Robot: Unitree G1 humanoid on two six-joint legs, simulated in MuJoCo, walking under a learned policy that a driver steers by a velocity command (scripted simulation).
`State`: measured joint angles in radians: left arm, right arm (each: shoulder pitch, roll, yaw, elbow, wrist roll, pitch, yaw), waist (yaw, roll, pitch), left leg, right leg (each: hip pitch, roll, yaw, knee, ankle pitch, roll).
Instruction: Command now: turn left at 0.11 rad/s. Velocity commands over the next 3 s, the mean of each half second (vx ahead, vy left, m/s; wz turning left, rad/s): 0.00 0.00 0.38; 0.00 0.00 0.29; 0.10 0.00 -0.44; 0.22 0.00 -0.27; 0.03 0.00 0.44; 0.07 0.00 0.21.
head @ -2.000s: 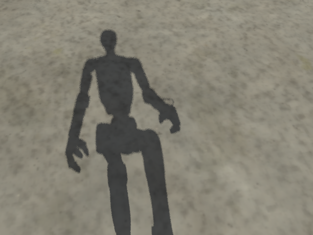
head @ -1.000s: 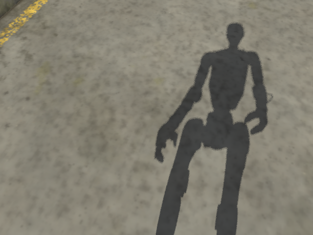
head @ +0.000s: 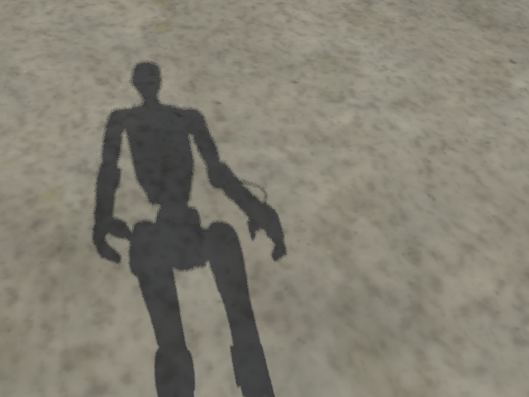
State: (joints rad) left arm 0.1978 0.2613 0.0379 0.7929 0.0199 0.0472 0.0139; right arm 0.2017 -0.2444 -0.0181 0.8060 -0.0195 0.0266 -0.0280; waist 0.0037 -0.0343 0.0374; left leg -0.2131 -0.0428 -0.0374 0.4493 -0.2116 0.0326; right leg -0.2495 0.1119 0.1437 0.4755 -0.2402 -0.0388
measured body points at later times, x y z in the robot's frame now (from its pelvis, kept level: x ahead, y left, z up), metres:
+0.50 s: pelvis -0.02 +0.00 +0.00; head +0.02 -0.01 +0.45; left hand -0.02 +0.29 -0.11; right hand +0.18 -0.24 -0.12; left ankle -0.06 +0.10 -0.69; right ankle -0.03 -0.11 -0.74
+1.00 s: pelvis -0.03 +0.03 +0.00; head -0.02 +0.05 +0.45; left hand -0.08 +0.31 -0.14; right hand +0.18 -0.15 -0.12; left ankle -0.06 +0.10 -0.74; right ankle +0.01 -0.09 -0.72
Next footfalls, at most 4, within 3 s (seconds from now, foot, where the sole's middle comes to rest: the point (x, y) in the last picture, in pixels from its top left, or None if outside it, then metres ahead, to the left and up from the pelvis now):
0.28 right None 0.01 -0.10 -0.78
0.64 left None -0.02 0.11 -0.78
1.12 right None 0.02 -0.07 -0.78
1.54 left None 0.05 0.16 -0.78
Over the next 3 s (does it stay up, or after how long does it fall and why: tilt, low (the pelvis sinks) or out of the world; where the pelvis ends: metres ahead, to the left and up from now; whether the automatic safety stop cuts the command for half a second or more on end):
stays up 0.18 0.07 0.01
